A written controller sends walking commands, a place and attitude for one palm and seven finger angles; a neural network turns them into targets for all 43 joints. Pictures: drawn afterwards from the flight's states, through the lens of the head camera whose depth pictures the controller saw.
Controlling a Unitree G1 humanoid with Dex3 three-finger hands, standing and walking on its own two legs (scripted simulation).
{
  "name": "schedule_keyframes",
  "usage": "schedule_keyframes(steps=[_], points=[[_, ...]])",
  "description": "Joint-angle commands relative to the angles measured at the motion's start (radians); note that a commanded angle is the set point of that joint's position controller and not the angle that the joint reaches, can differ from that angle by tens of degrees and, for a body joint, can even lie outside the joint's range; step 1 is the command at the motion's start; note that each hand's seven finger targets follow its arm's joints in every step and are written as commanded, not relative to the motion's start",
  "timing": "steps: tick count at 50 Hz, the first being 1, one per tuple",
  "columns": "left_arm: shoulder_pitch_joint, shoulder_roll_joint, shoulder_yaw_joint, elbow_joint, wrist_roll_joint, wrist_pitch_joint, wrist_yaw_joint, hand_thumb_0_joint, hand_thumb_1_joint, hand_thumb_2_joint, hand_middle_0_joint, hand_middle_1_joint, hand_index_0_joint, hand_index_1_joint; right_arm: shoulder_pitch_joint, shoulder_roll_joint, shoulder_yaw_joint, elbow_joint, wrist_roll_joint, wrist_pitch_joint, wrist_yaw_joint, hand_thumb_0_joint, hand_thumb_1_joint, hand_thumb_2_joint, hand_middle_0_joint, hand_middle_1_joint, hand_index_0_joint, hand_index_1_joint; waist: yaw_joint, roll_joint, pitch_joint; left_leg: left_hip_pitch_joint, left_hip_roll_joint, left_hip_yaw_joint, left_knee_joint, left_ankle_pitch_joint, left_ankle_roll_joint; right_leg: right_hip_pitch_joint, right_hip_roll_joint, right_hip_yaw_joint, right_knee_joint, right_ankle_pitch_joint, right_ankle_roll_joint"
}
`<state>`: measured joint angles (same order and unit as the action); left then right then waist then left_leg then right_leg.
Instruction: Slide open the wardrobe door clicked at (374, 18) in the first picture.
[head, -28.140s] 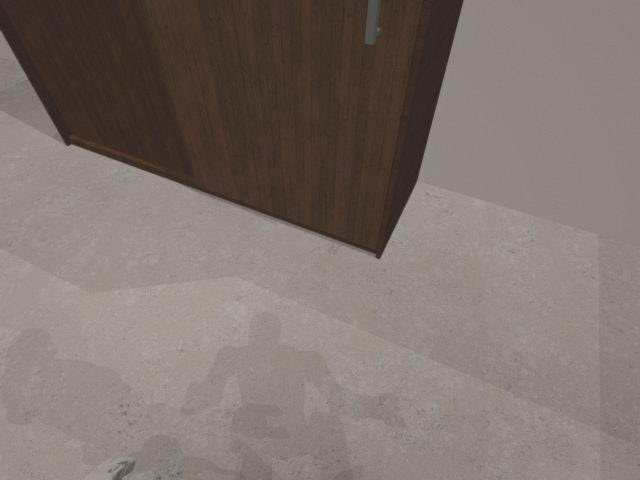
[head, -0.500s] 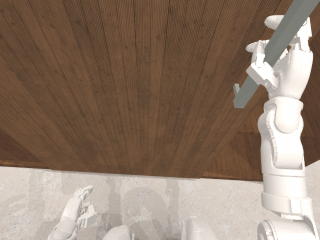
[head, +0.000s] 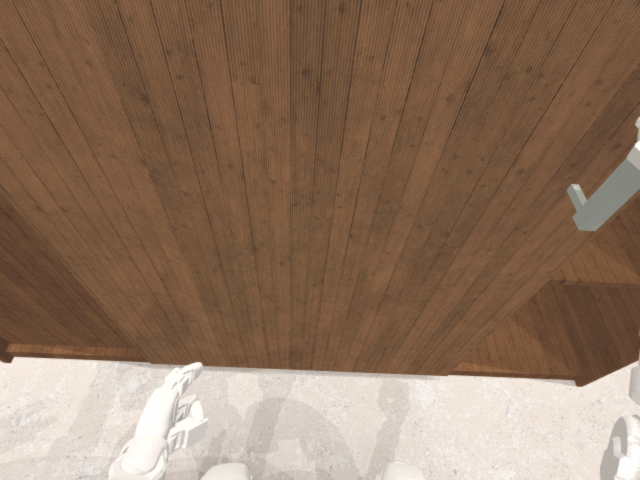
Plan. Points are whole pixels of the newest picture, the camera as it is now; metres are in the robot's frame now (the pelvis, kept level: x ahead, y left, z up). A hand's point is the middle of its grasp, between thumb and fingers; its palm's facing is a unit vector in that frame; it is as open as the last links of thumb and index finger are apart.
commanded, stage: stop walking and hold the door there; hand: right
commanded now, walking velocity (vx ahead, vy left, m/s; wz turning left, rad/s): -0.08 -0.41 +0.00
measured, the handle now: out of the picture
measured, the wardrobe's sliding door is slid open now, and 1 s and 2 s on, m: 0.43 0.43 0.42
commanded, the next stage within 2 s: none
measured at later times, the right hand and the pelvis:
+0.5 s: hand out of the picture +0.40 -0.29 +0.24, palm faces +0.48 +0.85 -0.21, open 6.0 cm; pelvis -0.02 -0.01 +0.01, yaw +5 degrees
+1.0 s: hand out of the picture +0.41 -0.30 +0.24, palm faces +0.42 +0.87 -0.25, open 5.7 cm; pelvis -0.02 -0.03 +0.01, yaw +5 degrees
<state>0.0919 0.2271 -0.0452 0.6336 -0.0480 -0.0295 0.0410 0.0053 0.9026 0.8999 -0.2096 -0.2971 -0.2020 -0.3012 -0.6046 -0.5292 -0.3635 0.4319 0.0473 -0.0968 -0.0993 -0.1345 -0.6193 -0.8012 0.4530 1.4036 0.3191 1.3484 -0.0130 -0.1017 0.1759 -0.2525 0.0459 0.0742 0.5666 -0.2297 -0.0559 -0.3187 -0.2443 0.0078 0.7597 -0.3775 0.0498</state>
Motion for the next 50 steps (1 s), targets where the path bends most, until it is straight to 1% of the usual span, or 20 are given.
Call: schedule_keyframes(steps=[1, 3, 4, 7, 8, 11, 13, 15, 16, 17, 20, 22, 24, 26, 27, 34, 39, 42, 46, 50], points=[[-0.037, 0.143, 0.081, -0.099, -0.011, -0.057, 0.038, 0.0, 0.9, 0.9, -0.2, -0.3, -0.2, -0.3, -0.333, -0.414, -0.206, -0.164, -0.008, -0.062, -0.019, 0.0, -0.9, -0.9, 0.45, 1.4, 0.45, 1.4, -0.01, 0.526, -0.425, 0.354, 0.327, -0.4, -0.189, 0.609, 0.169, -0.221, 0.191, 0.057, 0.371, -0.131, -0.023], [-0.024, 0.169, 0.089, -0.061, 0.0, -0.068, 0.045, 0.0, 0.9, 0.9, -0.2, -0.3, -0.2, -0.3, -0.255, -0.462, -0.277, -0.072, -0.013, -0.073, -0.021, 0.0, -0.9, -0.9, 0.45, 1.4, 0.45, 1.4, -0.006, 0.371, -0.42, 0.327, 0.319, -0.286, -0.14, 0.583, 0.162, -0.177, 0.195, 0.037, 0.251, -0.104, -0.029], [-0.015, 0.168, 0.09, -0.065, 0.001, -0.068, 0.048, 0.0, 0.9, 0.9, -0.2, -0.3, -0.2, -0.3, -0.226, -0.464, -0.291, -0.05, -0.024, -0.086, -0.019, 0.0, -0.9, -0.9, 0.45, 1.4, 0.45, 1.4, -0.007, 0.35, -0.429, 0.307, 0.316, -0.247, -0.139, 0.595, 0.156, -0.143, 0.21, 0.01, 0.186, -0.098, -0.032], [-0.014, 0.182, 0.1, -0.069, 0.005, -0.068, 0.05, 0.0, 0.9, 0.9, -0.2, -0.3, -0.2, -0.3, -0.228, -0.432, -0.252, -0.06, -0.037, -0.106, -0.02, 0.0, -0.9, -0.9, 0.45, 1.4, 0.45, 1.4, -0.009, 0.34, -0.426, 0.21, 0.342, -0.251, -0.196, 0.517, 0.163, -0.03, 0.218, -0.01, 0.047, -0.086, -0.042], [-0.01, 0.191, 0.103, -0.063, 0.005, -0.067, 0.052, 0.0, 0.9, 0.9, -0.2, -0.3, -0.2, -0.3, -0.236, -0.422, -0.232, -0.07, -0.036, -0.106, -0.023, 0.0, -0.9, -0.9, 0.45, 1.4, 0.45, 1.4, 0.002, 0.274, -0.409, 0.183, 0.34, -0.236, -0.203, 0.472, 0.163, -0.002, 0.213, -0.015, -0.019, -0.05, -0.045], [0.036, 0.2, 0.117, -0.061, 0.005, -0.057, 0.059, 0.0, 0.9, 0.9, -0.2, -0.3, -0.2, -0.3, -0.229, -0.369, -0.183, -0.095, -0.039, -0.107, -0.028, 0.0, -0.9, -0.9, 0.45, 1.4, 0.45, 1.4, 0.021, 0.22, -0.426, 0.113, 0.267, -0.195, -0.175, 0.306, 0.129, 0.171, 0.222, -0.055, -0.295, 0.182, -0.038], [0.042, 0.225, 0.138, -0.068, -0.003, -0.056, 0.067, 0.0, 0.9, 0.9, -0.2, -0.3, -0.2, -0.3, -0.226, -0.353, -0.16, -0.137, -0.032, -0.112, -0.027, 0.0, -0.9, -0.9, 0.45, 1.4, 0.45, 1.4, 0.016, 0.078, -0.38, 0.081, 0.162, -0.153, -0.107, 0.211, 0.097, 0.214, 0.146, -0.061, -0.41, 0.301, -0.051], [0.056, 0.226, 0.127, -0.082, -0.011, -0.047, 0.06, 0.0, 0.9, 0.9, -0.2, -0.3, -0.2, -0.3, -0.195, -0.289, -0.114, -0.113, -0.031, -0.111, -0.023, 0.0, -0.9, -0.9, 0.45, 1.4, 0.45, 1.4, 0.004, -0.072, -0.391, 0.025, 0.035, -0.042, 0.003, 0.007, 0.046, 0.188, 0.006, 0.061, -0.42, 0.415, -0.121], [0.046, 0.215, 0.113, -0.089, -0.003, -0.05, 0.063, 0.0, 0.9, 0.9, -0.2, -0.3, -0.2, -0.3, -0.217, -0.324, -0.126, -0.124, -0.039, -0.118, -0.026, 0.0, -0.9, -0.9, 0.45, 1.4, 0.45, 1.4, 0.017, -0.181, -0.374, 0.012, 0.019, -0.017, 0.106, -0.139, 0.04, 0.127, -0.037, 0.122, -0.482, 0.385, -0.151], [0.055, 0.209, 0.111, -0.086, 0.002, -0.057, 0.067, 0.0, 0.9, 0.9, -0.2, -0.3, -0.2, -0.3, -0.235, -0.366, -0.156, -0.123, -0.047, -0.127, -0.034, 0.0, -0.9, -0.9, 0.45, 1.4, 0.45, 1.4, 0.011, -0.191, -0.352, 0.015, 0.014, -0.033, 0.181, -0.213, 0.047, 0.07, -0.052, 0.139, -0.506, 0.333, -0.172], [0.082, 0.216, 0.102, -0.08, -0.006, -0.073, 0.069, 0.0, 0.9, 0.9, -0.2, -0.3, -0.2, -0.3, -0.246, -0.318, -0.102, -0.139, -0.034, -0.117, -0.033, 0.0, -0.9, -0.9, 0.45, 1.4, 0.45, 1.4, 0.014, -0.124, -0.369, 0.038, 0.016, -0.013, 0.013, -0.127, 0.046, 0.142, -0.017, 0.06, -0.383, 0.452, -0.158], [0.087, 0.229, 0.098, -0.073, -0.005, -0.076, 0.073, 0.0, 0.9, 0.9, -0.2, -0.3, -0.2, -0.3, -0.241, -0.364, -0.135, -0.099, -0.038, -0.103, -0.036, 0.0, -0.9, -0.9, 0.45, 1.4, 0.45, 1.4, 0.013, -0.095, -0.379, 0.121, 0.024, -0.016, -0.113, -0.019, 0.044, 0.099, 0.014, 0.026, -0.347, 0.332, -0.119], [0.096, 0.223, 0.092, -0.07, 0.002, -0.073, 0.075, 0.0, 0.9, 0.9, -0.2, -0.3, -0.2, -0.3, -0.233, -0.411, -0.166, -0.05, -0.043, -0.096, -0.038, 0.0, -0.9, -0.9, 0.45, 1.4, 0.45, 1.4, 0.028, 0.022, -0.378, 0.173, 0.081, -0.094, -0.162, 0.134, 0.066, 0.03, 0.083, -0.02, -0.309, 0.208, -0.08], [0.112, 0.209, 0.098, -0.063, -0.002, -0.069, 0.078, 0.0, 0.9, 0.9, -0.2, -0.3, -0.2, -0.3, -0.23, -0.425, -0.185, 0.001, -0.036, -0.094, -0.037, 0.0, -0.9, -0.9, 0.45, 1.4, 0.45, 1.4, 0.029, 0.16, -0.374, 0.09, 0.128, -0.179, -0.209, 0.021, 0.086, 0.051, 0.137, -0.056, -0.27, 0.058, -0.061], [0.113, 0.208, 0.095, -0.054, 0.0, -0.068, 0.077, 0.0, 0.9, 0.9, -0.2, -0.3, -0.2, -0.3, -0.264, -0.424, -0.172, 0.006, -0.035, -0.096, -0.035, 0.0, -0.9, -0.9, 0.45, 1.4, 0.45, 1.4, 0.033, 0.176, -0.363, 0.043, 0.145, -0.2, -0.238, -0.061, 0.096, 0.071, 0.143, -0.047, -0.267, 0.033, -0.061], [0.106, 0.212, 0.082, -0.037, 0.001, -0.069, 0.086, 0.0, 0.9, 0.9, -0.2, -0.3, -0.2, -0.3, -0.262, -0.419, -0.167, 0.074, -0.039, -0.122, -0.029, 0.0, -0.9, -0.9, 0.45, 1.4, 0.45, 1.4, 0.021, 0.042, -0.335, 0.039, 0.042, -0.083, -0.153, -0.068, 0.051, 0.067, 0.064, 0.031, -0.425, 0.039, -0.095], [0.12, 0.213, 0.088, -0.03, -0.005, -0.07, 0.087, 0.0, 0.9, 0.9, -0.2, -0.3, -0.2, -0.3, -0.261, -0.416, -0.16, 0.089, -0.038, -0.127, -0.025, 0.0, -0.9, -0.9, 0.45, 1.4, 0.45, 1.4, 0.021, 0.068, -0.345, 0.048, 0.049, -0.095, -0.165, 0.004, 0.053, 0.081, 0.082, -0.006, -0.392, 0.099, -0.086], [0.12, 0.216, 0.102, -0.034, -0.002, -0.059, 0.081, 0.0, 0.9, 0.9, -0.2, -0.3, -0.2, -0.3, -0.254, -0.43, -0.167, 0.117, -0.045, -0.128, -0.025, 0.0, -0.9, -0.9, 0.45, 1.4, 0.45, 1.4, 0.023, 0.123, -0.326, 0.02, 0.144, -0.192, -0.239, -0.06, 0.081, 0.053, 0.148, -0.068, -0.272, 0.063, -0.074], [0.11, 0.214, 0.11, -0.032, 0.003, -0.045, 0.068, 0.0, 0.9, 0.9, -0.2, -0.3, -0.2, -0.3, -0.263, -0.449, -0.184, 0.13, -0.043, -0.133, -0.019, 0.0, -0.9, -0.9, 0.45, 1.4, 0.45, 1.4, 0.013, 0.249, -0.318, 0.068, 0.305, -0.312, -0.294, -0.061, 0.149, -0.039, 0.204, -0.031, -0.139, 0.017, -0.058], [0.097, 0.207, 0.108, -0.031, 0.008, -0.04, 0.059, 0.0, 0.9, 0.9, -0.2, -0.3, -0.2, -0.3, -0.287, -0.372, -0.129, 0.089, -0.034, -0.134, -0.006, 0.0, -0.9, -0.9, 0.45, 1.4, 0.45, 1.4, 0.026, 0.282, -0.335, 0.061, 0.309, -0.208, -0.205, 0.053, 0.13, 0.047, 0.204, -0.017, -0.237, 0.099, -0.064]])
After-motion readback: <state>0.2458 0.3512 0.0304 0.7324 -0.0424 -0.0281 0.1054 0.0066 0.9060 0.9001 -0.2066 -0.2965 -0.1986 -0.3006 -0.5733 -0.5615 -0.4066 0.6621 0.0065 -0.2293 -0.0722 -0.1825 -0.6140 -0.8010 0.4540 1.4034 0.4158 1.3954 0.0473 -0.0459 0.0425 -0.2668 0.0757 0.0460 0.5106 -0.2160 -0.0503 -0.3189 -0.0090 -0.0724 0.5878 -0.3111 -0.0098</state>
